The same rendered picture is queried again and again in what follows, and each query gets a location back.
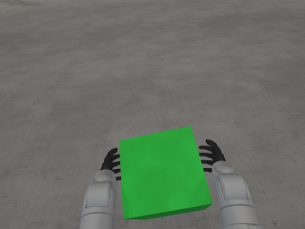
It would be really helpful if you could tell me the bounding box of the robot right hand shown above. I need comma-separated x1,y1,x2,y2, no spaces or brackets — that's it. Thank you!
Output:
198,139,226,173

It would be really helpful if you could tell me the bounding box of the robot left forearm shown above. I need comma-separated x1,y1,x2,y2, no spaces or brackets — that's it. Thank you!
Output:
79,169,117,229

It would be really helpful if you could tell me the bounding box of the robot right forearm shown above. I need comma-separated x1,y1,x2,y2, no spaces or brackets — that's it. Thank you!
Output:
212,160,264,229

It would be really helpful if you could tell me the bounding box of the robot left hand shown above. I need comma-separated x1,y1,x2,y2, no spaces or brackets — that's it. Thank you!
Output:
100,148,121,181

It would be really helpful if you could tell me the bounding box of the carton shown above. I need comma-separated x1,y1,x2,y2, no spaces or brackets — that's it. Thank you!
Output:
119,126,213,220

